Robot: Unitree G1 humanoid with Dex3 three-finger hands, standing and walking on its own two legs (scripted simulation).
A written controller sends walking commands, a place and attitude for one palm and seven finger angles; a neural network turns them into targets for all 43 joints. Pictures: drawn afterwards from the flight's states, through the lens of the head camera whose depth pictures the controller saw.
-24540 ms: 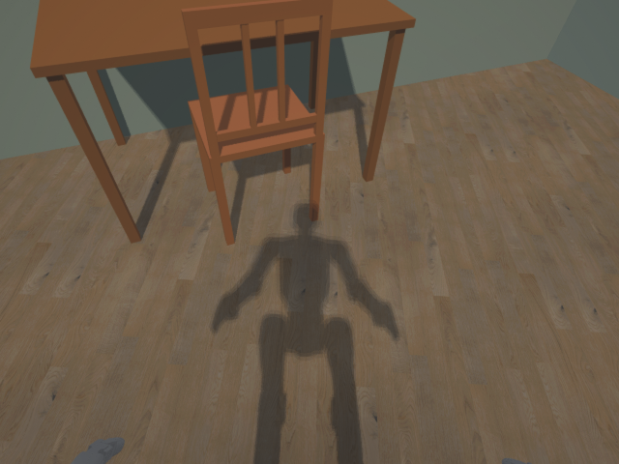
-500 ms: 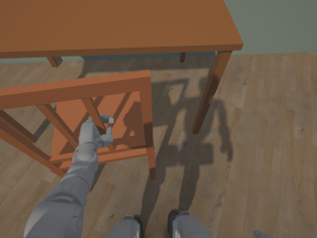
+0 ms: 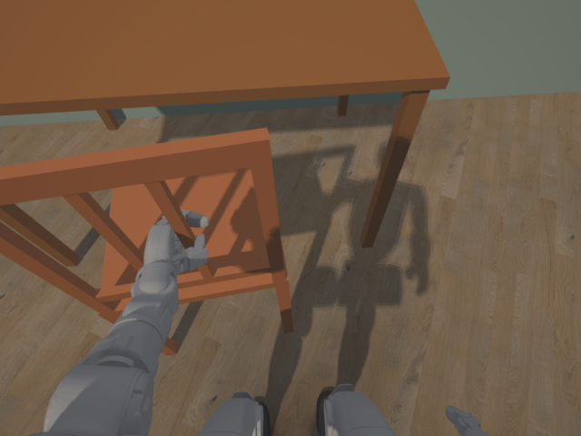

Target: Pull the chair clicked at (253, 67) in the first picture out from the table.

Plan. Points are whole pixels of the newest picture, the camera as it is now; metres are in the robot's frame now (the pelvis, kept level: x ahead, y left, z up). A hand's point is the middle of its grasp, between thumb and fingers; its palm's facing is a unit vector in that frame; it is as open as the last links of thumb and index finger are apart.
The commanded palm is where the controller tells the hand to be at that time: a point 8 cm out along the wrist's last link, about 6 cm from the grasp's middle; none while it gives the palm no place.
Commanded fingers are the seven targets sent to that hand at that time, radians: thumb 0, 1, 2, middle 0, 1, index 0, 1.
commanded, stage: step backward, pulling the chair out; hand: left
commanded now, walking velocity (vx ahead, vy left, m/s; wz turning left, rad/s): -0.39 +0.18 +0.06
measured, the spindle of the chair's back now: (124, 246) +0.40 +0.27 -0.04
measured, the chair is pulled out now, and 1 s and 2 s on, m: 0.17 0.20 0.20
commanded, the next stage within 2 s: none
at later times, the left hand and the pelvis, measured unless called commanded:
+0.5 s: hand (199, 259) +0.37 +0.15 -0.04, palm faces +0.05 -0.98 -0.19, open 5.1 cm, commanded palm +0.36 +0.20 -0.03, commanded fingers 0.00 0.90 0.90 -0.50 -1.45 -0.50 -1.45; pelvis -0.01 +0.01 +0.01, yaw -1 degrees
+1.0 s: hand (199, 268) +0.36 +0.14 -0.04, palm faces +0.03 -0.98 -0.20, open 5.2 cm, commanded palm +0.34 +0.20 -0.03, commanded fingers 0.00 0.90 0.90 -0.50 -1.45 -0.50 -1.45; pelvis -0.03 +0.01 +0.01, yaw +1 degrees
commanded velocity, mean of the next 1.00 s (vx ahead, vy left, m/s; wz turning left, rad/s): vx -0.38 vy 0.03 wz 0.02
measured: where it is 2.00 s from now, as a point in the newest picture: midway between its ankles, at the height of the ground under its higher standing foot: outside the picture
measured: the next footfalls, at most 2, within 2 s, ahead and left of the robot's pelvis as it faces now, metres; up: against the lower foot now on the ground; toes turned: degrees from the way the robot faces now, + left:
left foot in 0.76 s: -0.02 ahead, +0.14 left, +0.00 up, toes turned +2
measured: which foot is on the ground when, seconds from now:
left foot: down 0.00-0.56, up 0.58-0.74, down 0.76-1.00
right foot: down 0.00-1.00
